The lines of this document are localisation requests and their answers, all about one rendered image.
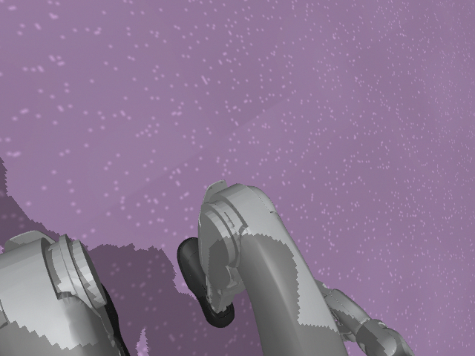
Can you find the left robot foot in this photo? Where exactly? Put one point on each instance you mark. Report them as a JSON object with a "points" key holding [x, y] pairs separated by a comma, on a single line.
{"points": [[113, 317]]}

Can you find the right robot foot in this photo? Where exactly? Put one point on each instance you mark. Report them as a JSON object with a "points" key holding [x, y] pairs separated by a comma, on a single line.
{"points": [[195, 278]]}

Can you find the right robot hand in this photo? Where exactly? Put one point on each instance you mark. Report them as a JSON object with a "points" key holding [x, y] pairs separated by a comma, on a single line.
{"points": [[347, 313]]}

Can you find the right robot arm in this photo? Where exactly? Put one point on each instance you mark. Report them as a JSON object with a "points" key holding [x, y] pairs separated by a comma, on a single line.
{"points": [[375, 339]]}

